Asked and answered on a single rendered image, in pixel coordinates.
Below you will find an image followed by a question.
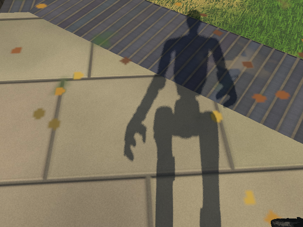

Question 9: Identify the right robot hand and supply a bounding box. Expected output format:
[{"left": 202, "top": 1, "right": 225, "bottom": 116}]
[{"left": 271, "top": 217, "right": 303, "bottom": 227}]

